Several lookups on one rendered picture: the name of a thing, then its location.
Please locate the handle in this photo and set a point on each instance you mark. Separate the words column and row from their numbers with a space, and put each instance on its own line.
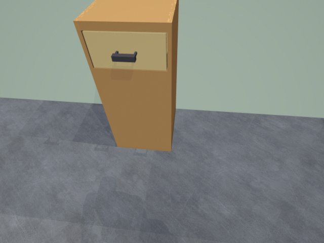
column 116, row 57

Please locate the drawer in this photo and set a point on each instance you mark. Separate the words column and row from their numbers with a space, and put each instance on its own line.
column 151, row 48

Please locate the cabinet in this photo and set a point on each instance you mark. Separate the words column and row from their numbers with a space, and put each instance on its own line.
column 140, row 105

